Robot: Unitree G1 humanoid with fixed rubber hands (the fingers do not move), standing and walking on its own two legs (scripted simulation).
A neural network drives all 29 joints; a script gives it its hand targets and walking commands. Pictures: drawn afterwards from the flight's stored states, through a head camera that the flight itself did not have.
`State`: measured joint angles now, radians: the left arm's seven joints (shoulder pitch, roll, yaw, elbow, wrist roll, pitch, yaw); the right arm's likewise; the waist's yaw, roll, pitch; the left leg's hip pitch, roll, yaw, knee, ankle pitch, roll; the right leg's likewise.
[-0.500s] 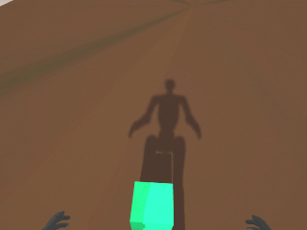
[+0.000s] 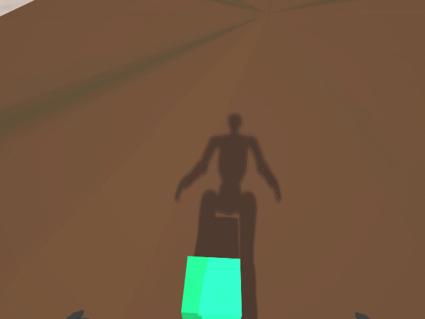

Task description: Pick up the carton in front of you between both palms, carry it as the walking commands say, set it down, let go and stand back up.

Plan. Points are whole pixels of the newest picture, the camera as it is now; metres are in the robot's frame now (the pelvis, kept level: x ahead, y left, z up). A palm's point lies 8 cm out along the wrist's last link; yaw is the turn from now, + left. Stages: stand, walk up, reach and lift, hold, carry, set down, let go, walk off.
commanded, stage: stand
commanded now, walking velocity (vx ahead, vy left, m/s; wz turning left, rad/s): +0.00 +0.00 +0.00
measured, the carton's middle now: (211, 294) +0.40 +0.00 -0.65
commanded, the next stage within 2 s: none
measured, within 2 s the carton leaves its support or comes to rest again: neither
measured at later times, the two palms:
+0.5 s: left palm out of the picture +0.08 +0.30 -0.10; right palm out of the picture +0.08 -0.31 -0.09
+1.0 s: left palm out of the picture +0.07 +0.31 -0.10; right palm out of the picture +0.07 -0.31 -0.09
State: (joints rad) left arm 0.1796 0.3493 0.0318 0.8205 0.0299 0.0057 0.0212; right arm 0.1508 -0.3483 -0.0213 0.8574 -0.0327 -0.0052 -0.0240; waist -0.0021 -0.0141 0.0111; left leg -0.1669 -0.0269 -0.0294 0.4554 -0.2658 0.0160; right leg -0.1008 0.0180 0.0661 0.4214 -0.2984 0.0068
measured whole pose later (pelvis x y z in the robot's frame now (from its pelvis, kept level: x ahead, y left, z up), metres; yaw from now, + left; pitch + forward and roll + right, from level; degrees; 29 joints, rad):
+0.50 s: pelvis -0.02 +0.00 +0.00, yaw +0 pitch -3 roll +0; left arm 0.17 0.38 0.01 0.94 0.02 -0.01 0.02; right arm 0.13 -0.38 -0.01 0.97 -0.02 -0.01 -0.02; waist 0.00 -0.01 0.02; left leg -0.14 -0.02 -0.03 0.39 -0.21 0.01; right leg -0.08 0.02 0.07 0.37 -0.25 0.01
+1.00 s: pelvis -0.02 +0.00 +0.01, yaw +0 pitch -3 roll +0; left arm 0.14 0.39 0.00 1.01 0.02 -0.01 0.01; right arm 0.11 -0.39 0.00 1.03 -0.02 -0.01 -0.01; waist 0.00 -0.01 0.03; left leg -0.13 -0.02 -0.03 0.35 -0.18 0.01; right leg -0.07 0.02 0.07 0.33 -0.22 0.01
